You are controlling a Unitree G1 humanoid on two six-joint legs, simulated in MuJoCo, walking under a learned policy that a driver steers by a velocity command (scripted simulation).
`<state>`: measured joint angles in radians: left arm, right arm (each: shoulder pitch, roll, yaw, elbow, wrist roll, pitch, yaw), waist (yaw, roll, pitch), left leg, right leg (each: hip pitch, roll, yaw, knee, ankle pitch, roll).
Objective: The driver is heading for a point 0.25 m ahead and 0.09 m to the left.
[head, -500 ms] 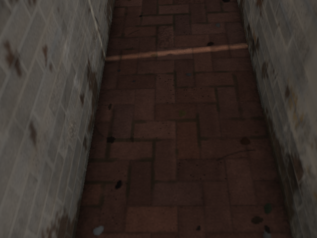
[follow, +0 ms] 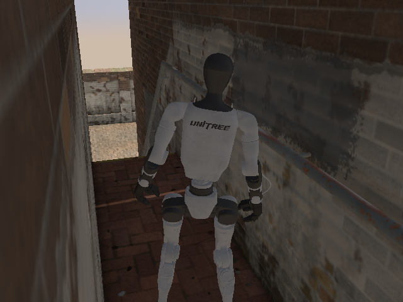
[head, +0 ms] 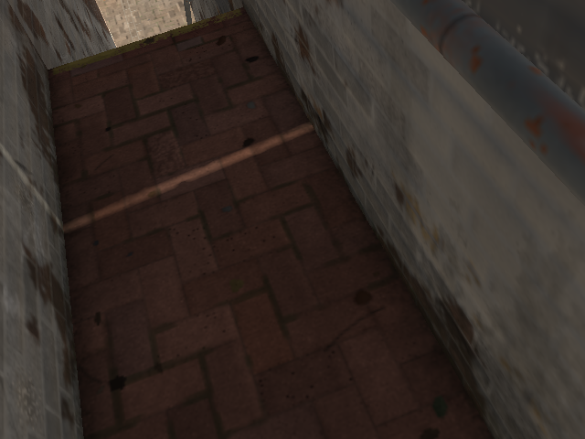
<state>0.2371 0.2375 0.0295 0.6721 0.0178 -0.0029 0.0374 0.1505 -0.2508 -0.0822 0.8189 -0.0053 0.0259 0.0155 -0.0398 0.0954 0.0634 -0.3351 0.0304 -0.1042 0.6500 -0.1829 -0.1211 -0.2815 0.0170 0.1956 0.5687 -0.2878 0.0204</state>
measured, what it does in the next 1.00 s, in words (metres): steps on the spot: left foot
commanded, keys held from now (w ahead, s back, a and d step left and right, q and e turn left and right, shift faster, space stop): q+shift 0.04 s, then w+q+shift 0.06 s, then shift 0.90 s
